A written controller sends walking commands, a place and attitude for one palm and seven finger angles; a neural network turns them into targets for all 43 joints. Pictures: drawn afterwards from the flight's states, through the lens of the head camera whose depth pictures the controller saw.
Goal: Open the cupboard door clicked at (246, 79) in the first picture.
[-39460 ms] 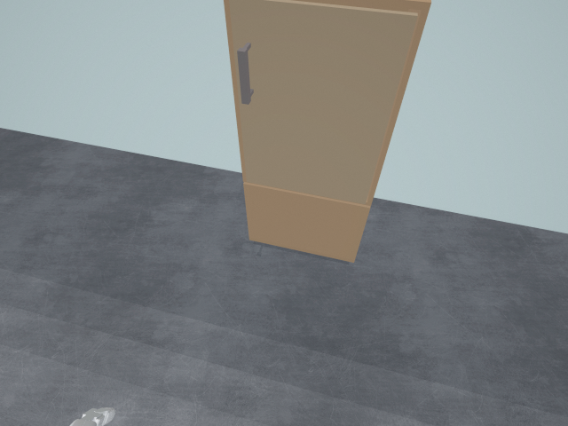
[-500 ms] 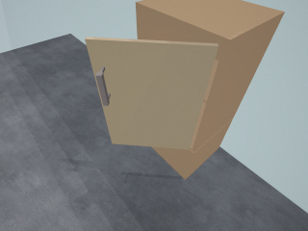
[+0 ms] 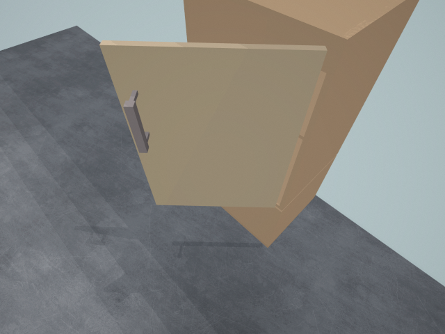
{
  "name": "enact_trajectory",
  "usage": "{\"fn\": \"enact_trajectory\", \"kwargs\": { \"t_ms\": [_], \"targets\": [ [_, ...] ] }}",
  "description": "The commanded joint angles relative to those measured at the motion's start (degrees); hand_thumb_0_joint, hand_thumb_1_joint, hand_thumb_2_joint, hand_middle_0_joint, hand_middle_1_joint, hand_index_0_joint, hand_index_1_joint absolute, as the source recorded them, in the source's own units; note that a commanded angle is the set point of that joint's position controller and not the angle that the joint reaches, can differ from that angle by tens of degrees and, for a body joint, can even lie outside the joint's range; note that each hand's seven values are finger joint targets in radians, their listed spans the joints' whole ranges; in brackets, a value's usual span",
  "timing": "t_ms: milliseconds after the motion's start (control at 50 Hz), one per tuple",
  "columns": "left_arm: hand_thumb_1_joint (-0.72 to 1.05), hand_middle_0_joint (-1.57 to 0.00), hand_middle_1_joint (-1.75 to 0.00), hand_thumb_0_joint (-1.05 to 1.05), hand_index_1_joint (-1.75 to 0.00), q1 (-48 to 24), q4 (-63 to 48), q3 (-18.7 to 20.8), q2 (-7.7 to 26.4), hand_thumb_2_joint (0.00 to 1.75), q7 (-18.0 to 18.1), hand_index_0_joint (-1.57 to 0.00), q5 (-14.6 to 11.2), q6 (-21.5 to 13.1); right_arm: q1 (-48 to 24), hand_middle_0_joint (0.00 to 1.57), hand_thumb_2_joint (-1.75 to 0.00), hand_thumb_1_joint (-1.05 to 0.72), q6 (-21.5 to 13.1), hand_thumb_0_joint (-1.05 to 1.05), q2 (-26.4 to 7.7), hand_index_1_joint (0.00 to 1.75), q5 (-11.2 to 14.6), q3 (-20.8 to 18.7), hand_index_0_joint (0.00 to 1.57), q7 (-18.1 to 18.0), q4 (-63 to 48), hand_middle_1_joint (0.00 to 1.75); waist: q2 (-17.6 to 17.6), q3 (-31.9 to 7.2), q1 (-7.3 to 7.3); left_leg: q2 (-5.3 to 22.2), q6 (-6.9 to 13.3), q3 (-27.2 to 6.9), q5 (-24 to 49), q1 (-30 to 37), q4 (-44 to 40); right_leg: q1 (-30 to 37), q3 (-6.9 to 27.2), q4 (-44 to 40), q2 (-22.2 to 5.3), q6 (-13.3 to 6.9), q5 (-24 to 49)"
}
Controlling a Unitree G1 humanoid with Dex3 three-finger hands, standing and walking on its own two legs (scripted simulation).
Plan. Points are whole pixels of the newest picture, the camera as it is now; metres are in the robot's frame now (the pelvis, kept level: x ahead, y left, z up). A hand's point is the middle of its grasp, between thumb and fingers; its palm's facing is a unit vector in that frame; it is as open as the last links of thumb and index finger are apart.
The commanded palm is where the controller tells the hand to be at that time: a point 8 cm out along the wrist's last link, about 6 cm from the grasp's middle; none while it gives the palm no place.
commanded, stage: come to a stop and stand still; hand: left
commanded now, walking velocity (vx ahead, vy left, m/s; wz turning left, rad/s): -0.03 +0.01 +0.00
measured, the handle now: (139, 122) +0.54 +0.21 +0.04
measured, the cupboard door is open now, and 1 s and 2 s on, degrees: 44 44 44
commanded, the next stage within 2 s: look again from close up in 0.90 s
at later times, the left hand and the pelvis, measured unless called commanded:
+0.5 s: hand out of the picture -0.01 +0.15 -0.15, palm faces +0.01 -0.97 -0.25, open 7.3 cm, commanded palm none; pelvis -0.03 -0.04 +0.01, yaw +0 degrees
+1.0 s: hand out of the picture -0.03 +0.12 -0.16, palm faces +0.04 -0.98 -0.22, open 7.3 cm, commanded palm none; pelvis -0.02 -0.05 +0.01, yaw +1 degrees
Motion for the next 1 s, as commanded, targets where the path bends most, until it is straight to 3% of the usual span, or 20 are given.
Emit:
{"fn": "enact_trajectory", "kwargs": {
  "t_ms": [0, 20, 40, 60, 80, 100, 120, 140, 160, 200, 240, 280, 420, 560, 740, 820, 980],
  "targets": [
    [0.90, -0.20, -0.30, 0.00, -0.30, 3.8, -2.9, 1.2, 3.2, 0.90, 0.3, -0.20, 0.2, -0.1, 4.1, 0.20, -0.90, -0.90, -0.3, 0.00, -8.2, 0.30, -0.3, -2.3, 0.20, -0.4, -2.2, 0.30, 3.2, -3.8, 1.15, 12.5, 1.0, -8.4, 40.4, -3.1, -3.5, 4.0, 3.4, 1.8, -3.0, -1.5, 13.9],
    [0.90, -0.20, -0.30, 0.00, -0.30, 4.2, -2.7, 1.0, 2.8, 0.90, 0.3, -0.20, 0.3, -0.2, 2.9, 0.20, -0.90, -0.90, -0.5, 0.00, -7.8, 0.30, -0.3, -2.2, 0.20, -0.2, -2.5, 0.30, 3.1, -3.7, 1.60, 11.9, 1.2, -8.1, 36.9, -4.3, -3.7, 5.0, 3.9, 0.2, -3.2, -1.4, 14.7],
    [0.90, -0.20, -0.30, 0.00, -0.30, 9.4, -0.4, 0.6, 6.6, 0.90, 1.9, -0.20, -0.1, -1.0, -1.4, 0.20, -0.90, -0.90, -1.2, 0.00, -12.2, 0.30, 1.3, -2.4, 0.20, 0.5, -7.2, 0.30, 0.3, -10.5, 3.06, 12.8, -0.9, -5.4, 50.4, -2.9, 8.2, 6.5, 3.4, -1.9, -5.3, -0.8, 27.0],
    [0.90, -0.20, -0.30, 0.00, -0.30, 7.7, -3.1, 0.9, 7.1, 0.90, 1.4, -0.20, 0.0, -1.7, 1.0, 0.20, -0.90, -0.90, -1.2, 0.00, -10.1, 0.30, 0.4, -2.2, 0.20, 1.0, -9.3, 0.30, -1.1, -13.3, 1.89, 8.0, -1.9, -5.2, 32.7, -6.8, 8.0, 10.2, 6.8, -0.1, -7.2, -3.7, 29.8],
    [0.90, -0.20, -0.30, 0.00, -0.30, 5.8, -3.4, 0.6, 6.5, 0.90, 1.1, -0.20, -0.1, -1.8, 2.5, 0.20, -0.90, -0.90, -1.0, 0.00, -8.5, 0.30, 0.4, -1.7, 0.20, 1.1, -8.8, 0.30, -2.0, -13.6, 0.54, 6.9, -2.1, -4.6, 19.2, -6.8, 4.9, 8.8, 8.7, 0.1, -9.6, -5.5, 29.9],
    [0.90, -0.20, -0.30, 0.00, -0.30, 4.1, -4.1, 0.2, 6.1, 0.90, 0.8, -0.20, -0.1, -1.6, 3.6, 0.20, -0.90, -0.90, -0.8, 0.00, -7.4, 0.30, 0.4, -1.3, 0.20, 1.2, -9.0, 0.30, 1.7, -11.8, -0.30, 6.6, -1.9, -5.1, 14.0, -5.5, 0.3, 5.9, 8.5, 0.2, -9.2, -5.7, 25.0],
    [0.90, -0.20, -0.30, 0.00, -0.30, 2.4, -4.1, -0.4, 5.1, 0.90, 0.4, -0.20, -0.2, -1.8, 3.0, 0.20, -0.90, -0.90, -1.0, 0.00, -6.8, 0.30, -0.2, -0.8, 0.20, 1.3, -9.0, 0.30, 6.5, -8.0, -0.17, 7.5, -1.1, -6.2, 17.6, -5.4, -2.1, 2.9, 6.8, 0.0, -6.7, -4.5, 19.0],
    [0.90, -0.20, -0.30, 0.00, -0.30, 2.0, -4.3, -0.6, 4.5, 0.90, 0.1, -0.20, -0.3, -1.9, 3.0, 0.20, -0.90, -0.90, -0.9, 0.00, -7.9, 0.30, -0.6, -0.6, 0.20, 1.2, -9.2, 0.30, 7.3, -4.4, 0.02, 9.1, -0.4, -8.0, 22.5, -7.2, -3.4, 2.0, 5.6, -0.2, -4.4, -3.6, 14.5],
    [0.90, -0.20, -0.30, 0.00, -0.30, 1.8, -4.0, -0.8, 4.3, 0.90, -0.1, -0.20, -0.2, -1.7, 1.4, 0.20, -0.90, -0.90, -0.9, 0.00, -8.6, 0.30, -0.6, -0.4, 0.20, 1.2, -9.8, 0.30, 7.2, -1.1, 0.81, 9.8, 0.0, -8.8, 22.3, -8.9, -5.3, 1.3, 4.6, -1.2, -3.2, -3.0, 9.7],
    [0.90, -0.20, -0.30, 0.00, -0.30, 2.4, -3.5, -1.1, 4.1, 0.90, -0.3, -0.20, -0.1, -1.6, -0.6, 0.20, -0.90, -0.90, -0.9, 0.00, -9.8, 0.30, -0.5, -0.1, 0.20, 1.6, -11.1, 0.30, 1.4, 1.6, 1.56, 9.6, 0.4, -9.2, 11.0, -11.5, -7.9, 1.4, 5.2, -5.0, -2.6, -2.6, 2.7],
    [0.90, -0.20, -0.30, 0.00, -0.30, 2.2, -3.2, -1.3, 5.2, 0.90, -0.6, -0.20, -0.1, -2.0, -0.2, 0.20, -0.90, -0.90, -0.9, 0.00, -10.5, 0.30, -0.6, 0.1, 0.20, 2.0, -11.1, 0.30, -1.4, 2.4, 1.07, 7.8, 0.3, -8.4, 2.0, -11.6, -9.2, 1.2, 8.0, -9.0, -3.6, -2.9, -1.7],
    [0.90, -0.20, -0.30, 0.00, -0.30, 2.2, -3.2, -1.1, 6.3, 0.90, -0.8, -0.20, -0.2, -2.3, 1.0, 0.20, -0.90, -0.90, -0.8, 0.00, -10.9, 0.30, -0.7, 0.3, 0.20, 2.3, -10.6, 0.30, -1.8, 2.5, 0.58, 6.1, 0.1, -7.0, -0.4, -10.0, -8.8, -0.5, 10.6, -12.5, -4.4, -3.2, -7.9],
    [0.90, -0.20, -0.30, 0.00, -0.30, 2.6, -1.8, -1.0, 7.1, 0.90, -0.9, -0.20, -0.3, -3.0, 3.4, 0.20, -0.90, -0.90, -0.9, 0.00, -10.1, 0.30, -0.6, 1.2, 0.20, 2.6, -7.9, 0.30, -2.0, -0.9, 0.17, 5.8, -0.3, -6.2, 1.8, -7.4, -9.1, 1.6, 10.8, -15.4, -5.3, -3.1, -9.3],
    [0.90, -0.20, -0.30, 0.00, -0.30, 3.9, 1.1, -1.1, 6.5, 0.90, -0.8, -0.20, -0.6, -3.5, 5.9, 0.20, -0.90, -0.90, -0.9, 0.00, -8.8, 0.30, -0.5, 1.7, 0.20, 2.6, -3.7, 0.30, -2.3, -0.8, 0.48, 5.6, -0.8, -5.8, 3.3, -8.4, -8.2, 3.0, 10.9, -16.2, -6.0, -3.3, -9.1],
    [0.90, -0.20, -0.30, 0.00, -0.30, 5.1, 3.7, -1.3, 5.1, 0.90, -0.5, -0.20, -0.7, -3.9, 7.9, 0.20, -0.90, -0.90, -1.2, 0.00, -6.8, 0.30, -0.3, 2.1, 0.20, 2.2, -0.1, 0.30, -0.2, -1.2, 0.88, 6.1, -1.3, -5.6, 5.9, -8.9, -8.1, 5.9, 9.9, -15.3, -6.4, -3.6, -2.5],
    [0.90, -0.20, -0.30, 0.00, -0.30, 5.4, 4.4, -1.4, 4.6, 0.90, -0.4, -0.20, -0.7, -3.8, 8.7, 0.20, -0.90, -0.90, -1.2, 0.00, -5.8, 0.30, -0.3, 2.1, 0.20, 2.0, 0.7, 0.30, -0.9, -1.1, 1.00, 6.4, -1.4, -5.6, 5.8, -8.9, -8.7, 6.3, 9.3, -15.4, -6.2, -3.6, -2.3],
    [0.90, -0.20, -0.30, 0.00, -0.30, 5.6, 4.6, -1.3, 4.3, 0.90, -0.4, -0.20, -0.6, -3.7, 8.3, 0.20, -0.90, -0.90, -1.3, 0.00, -5.8, 0.30, -0.4, 1.9, 0.20, 1.9, 0.8, 0.30, 0.3, -0.8, 1.17, 6.5, -1.4, -5.5, 6.5, -8.9, -8.8, 6.6, 8.8, -14.8, -6.1, -3.2, 0.1]
  ]
}}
